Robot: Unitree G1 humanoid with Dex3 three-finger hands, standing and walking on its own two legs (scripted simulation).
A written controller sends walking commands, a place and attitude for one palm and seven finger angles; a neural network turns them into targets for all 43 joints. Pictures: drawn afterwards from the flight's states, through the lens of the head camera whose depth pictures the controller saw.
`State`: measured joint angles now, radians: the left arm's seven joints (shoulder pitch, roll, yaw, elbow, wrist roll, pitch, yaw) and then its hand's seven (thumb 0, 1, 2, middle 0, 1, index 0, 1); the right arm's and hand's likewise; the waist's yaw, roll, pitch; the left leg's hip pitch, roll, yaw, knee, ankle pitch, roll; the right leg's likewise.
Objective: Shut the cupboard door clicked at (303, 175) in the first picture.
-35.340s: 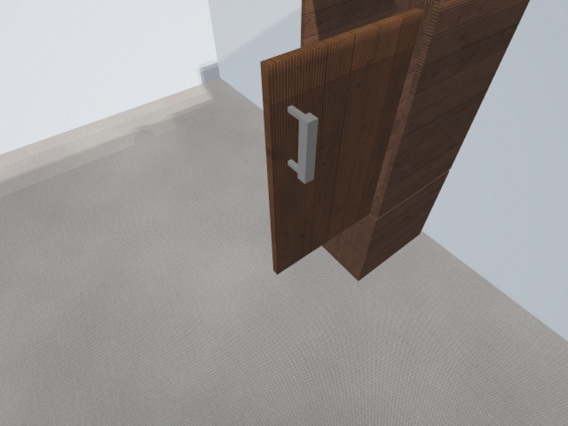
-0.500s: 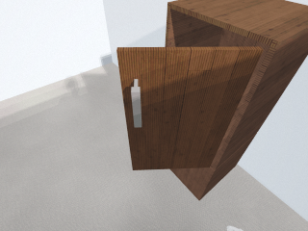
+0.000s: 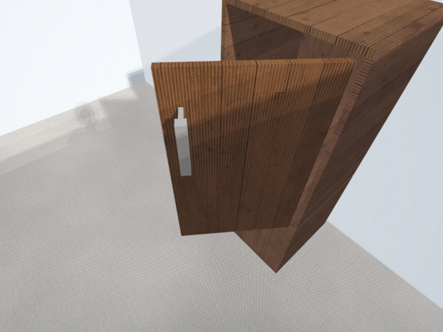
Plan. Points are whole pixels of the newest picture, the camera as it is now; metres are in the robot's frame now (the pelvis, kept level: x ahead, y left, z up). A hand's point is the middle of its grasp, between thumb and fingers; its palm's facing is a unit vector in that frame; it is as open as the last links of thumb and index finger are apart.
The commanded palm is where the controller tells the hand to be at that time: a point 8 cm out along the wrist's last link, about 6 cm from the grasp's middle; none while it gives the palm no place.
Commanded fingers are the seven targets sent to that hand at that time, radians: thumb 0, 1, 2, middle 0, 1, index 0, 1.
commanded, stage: come to a stop and stand still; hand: left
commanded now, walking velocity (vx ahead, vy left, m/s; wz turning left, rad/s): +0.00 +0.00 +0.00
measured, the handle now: (183, 142) +0.45 +0.10 +0.10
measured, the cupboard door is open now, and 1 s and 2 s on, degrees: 54 54 54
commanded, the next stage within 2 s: look again from close up in 0.34 s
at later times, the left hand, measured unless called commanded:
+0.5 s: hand out of the picture +0.10 +0.23 -0.14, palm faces -0.01 -0.94 -0.34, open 7.4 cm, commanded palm none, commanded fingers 0.00 0.90 0.90 -0.20 -0.30 -0.20 -0.30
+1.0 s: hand out of the picture +0.09 +0.23 -0.15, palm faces +0.01 -0.95 -0.31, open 7.4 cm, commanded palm none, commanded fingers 0.00 0.90 0.90 -0.20 -0.30 -0.20 -0.30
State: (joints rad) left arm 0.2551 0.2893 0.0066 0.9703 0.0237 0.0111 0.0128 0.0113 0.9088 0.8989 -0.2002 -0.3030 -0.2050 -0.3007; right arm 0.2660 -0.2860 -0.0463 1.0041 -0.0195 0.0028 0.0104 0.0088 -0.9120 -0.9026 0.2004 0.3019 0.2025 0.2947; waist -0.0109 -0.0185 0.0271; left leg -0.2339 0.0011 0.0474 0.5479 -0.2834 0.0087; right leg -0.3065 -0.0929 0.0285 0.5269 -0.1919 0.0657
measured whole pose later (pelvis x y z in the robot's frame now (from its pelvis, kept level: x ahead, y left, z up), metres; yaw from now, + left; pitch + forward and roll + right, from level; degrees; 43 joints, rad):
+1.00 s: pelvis +0.03 -0.02 +0.01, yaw +2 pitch -2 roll +0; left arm 0.14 0.33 0.00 1.09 0.02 -0.01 0.01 0.01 0.91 0.90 -0.20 -0.30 -0.21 -0.30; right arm 0.10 -0.31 -0.01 1.12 -0.01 -0.02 0.01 0.01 -0.91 -0.90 0.20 0.30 0.20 0.29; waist 0.01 -0.02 0.04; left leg -0.11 0.02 0.01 0.37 -0.23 -0.02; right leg -0.17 -0.08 -0.03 0.36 -0.16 0.05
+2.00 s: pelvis +0.00 -0.11 +0.00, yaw +7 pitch +1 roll -2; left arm 0.22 0.22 0.07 0.96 0.02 0.06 -0.01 0.01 0.91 0.90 -0.20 -0.30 -0.20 -0.30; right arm 0.27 -0.15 -0.08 1.07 -0.04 0.01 -0.05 0.01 -0.91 -0.90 0.20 0.30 0.21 0.30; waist -0.03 0.00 0.03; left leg -0.34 0.14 0.00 0.57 -0.25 -0.07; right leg -0.25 -0.04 -0.04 0.55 -0.33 0.04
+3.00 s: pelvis +0.02 -0.20 +0.01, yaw +7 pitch -1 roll +0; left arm 0.31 0.12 -0.01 1.14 0.02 -0.01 0.04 0.01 0.92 0.90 -0.20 -0.30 -0.20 -0.30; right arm 0.27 -0.11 -0.01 1.19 -0.01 -0.01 -0.03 0.01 -0.93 -0.90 0.20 0.30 0.20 0.29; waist 0.01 -0.02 0.02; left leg -0.15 0.06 0.10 0.39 -0.22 -0.02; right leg -0.11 -0.01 -0.06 0.38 -0.25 -0.01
